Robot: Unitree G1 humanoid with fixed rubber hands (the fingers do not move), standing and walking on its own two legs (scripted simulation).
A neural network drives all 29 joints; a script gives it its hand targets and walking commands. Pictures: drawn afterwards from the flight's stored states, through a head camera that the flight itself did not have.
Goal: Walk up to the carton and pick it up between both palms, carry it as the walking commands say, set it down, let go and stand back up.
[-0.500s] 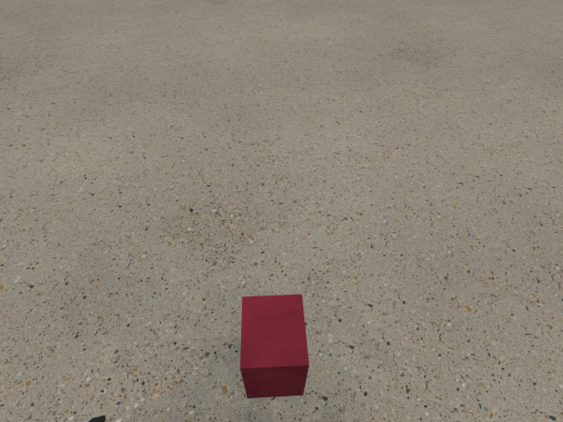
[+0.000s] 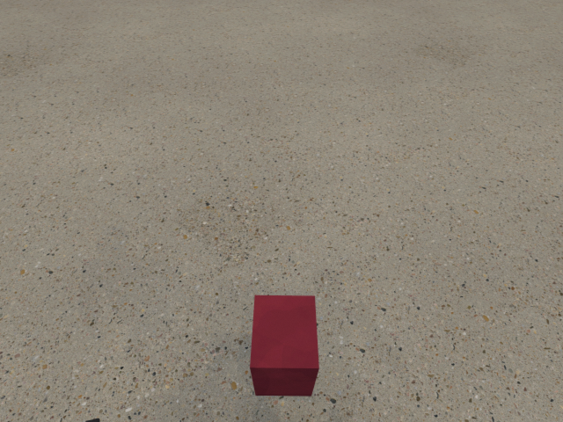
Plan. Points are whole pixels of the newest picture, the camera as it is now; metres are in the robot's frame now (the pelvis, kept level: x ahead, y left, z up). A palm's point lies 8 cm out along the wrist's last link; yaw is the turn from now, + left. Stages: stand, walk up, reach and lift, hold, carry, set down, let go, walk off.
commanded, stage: walk up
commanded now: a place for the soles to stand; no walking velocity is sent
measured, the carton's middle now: (284, 347) +0.46 +0.01 -0.63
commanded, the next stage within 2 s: reach and lift in 1.00 s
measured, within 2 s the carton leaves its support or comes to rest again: neither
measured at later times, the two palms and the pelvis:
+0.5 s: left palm out of the picture +0.09 +0.32 -0.11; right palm out of the picture +0.15 -0.28 -0.11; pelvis +0.02 +0.01 -0.01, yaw +2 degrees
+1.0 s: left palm out of the picture +0.07 +0.33 -0.11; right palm out of the picture +0.13 -0.28 -0.11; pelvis +0.01 +0.01 -0.01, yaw +4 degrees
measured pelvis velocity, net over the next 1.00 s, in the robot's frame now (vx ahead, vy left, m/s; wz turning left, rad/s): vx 0.01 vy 0.01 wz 0.07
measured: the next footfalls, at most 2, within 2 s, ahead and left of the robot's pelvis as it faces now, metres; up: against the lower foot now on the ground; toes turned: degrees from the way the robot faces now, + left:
none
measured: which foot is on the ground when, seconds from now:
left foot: down 0.00-1.00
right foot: down 0.00-1.00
